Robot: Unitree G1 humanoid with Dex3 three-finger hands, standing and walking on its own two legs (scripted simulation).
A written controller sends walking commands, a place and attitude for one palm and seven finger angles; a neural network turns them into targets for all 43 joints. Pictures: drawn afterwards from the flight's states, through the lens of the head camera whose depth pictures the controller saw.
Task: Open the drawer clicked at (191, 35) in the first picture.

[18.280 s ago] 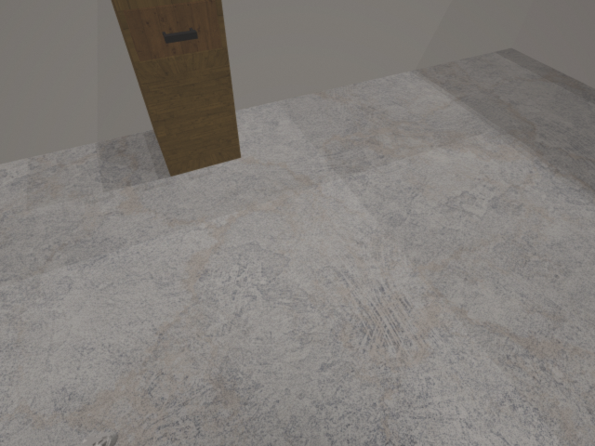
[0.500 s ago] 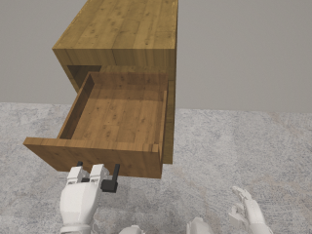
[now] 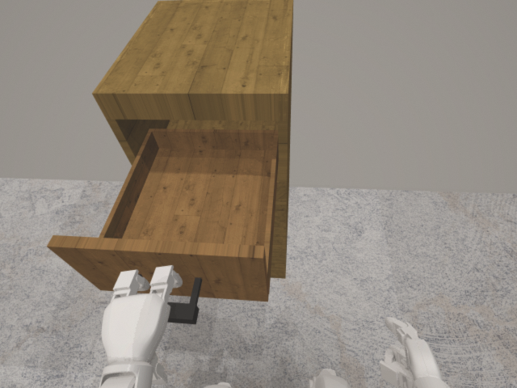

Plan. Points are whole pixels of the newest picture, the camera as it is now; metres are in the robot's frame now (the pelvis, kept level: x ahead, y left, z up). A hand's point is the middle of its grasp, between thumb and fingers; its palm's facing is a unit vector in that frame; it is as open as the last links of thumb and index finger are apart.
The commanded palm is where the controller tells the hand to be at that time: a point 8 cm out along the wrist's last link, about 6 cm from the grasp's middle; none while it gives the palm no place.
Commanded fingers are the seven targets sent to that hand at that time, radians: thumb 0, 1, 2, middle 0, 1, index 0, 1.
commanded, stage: lift the hand off the handle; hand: left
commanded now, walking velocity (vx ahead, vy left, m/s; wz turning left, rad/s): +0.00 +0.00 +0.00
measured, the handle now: (162, 297) +0.26 +0.19 -0.03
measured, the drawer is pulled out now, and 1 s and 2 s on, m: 0.30 0.30 0.30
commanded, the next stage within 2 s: draw the hand back to the body in 1.96 s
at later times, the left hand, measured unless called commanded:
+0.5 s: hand (145, 317) +0.21 +0.19 +0.01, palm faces +0.05 -0.13 -0.99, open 13.8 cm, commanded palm +0.19 +0.19 +0.07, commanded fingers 0.00 -0.50 0.30 -0.30 -1.20 -0.30 -1.20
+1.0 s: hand (142, 306) +0.22 +0.18 +0.05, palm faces +0.05 -0.15 -0.99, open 13.4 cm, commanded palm +0.19 +0.18 +0.11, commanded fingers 0.00 -0.50 0.30 -0.30 -1.20 -0.30 -1.20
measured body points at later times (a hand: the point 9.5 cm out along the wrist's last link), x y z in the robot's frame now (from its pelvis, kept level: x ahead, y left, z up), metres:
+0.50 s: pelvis +0.01 +0.00 +0.02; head +0.05 -0.03 +0.47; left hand +0.21 +0.19 +0.07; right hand +0.23 -0.21 -0.08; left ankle -0.02 +0.13 -0.68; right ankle +0.06 -0.11 -0.68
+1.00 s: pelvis +0.02 +0.00 +0.03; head +0.04 -0.03 +0.48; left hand +0.21 +0.19 +0.10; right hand +0.23 -0.20 -0.07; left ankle -0.02 +0.13 -0.68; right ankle +0.06 -0.11 -0.68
